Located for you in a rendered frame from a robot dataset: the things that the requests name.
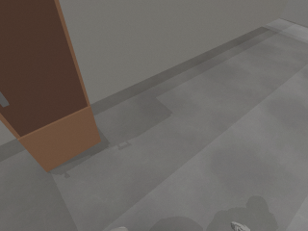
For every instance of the robot right hand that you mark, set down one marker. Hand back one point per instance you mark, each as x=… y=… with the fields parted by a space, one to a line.
x=238 y=227

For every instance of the handle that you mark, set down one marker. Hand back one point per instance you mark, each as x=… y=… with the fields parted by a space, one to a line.
x=3 y=101

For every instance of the cupboard door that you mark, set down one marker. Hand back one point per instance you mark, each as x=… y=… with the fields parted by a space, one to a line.
x=37 y=74

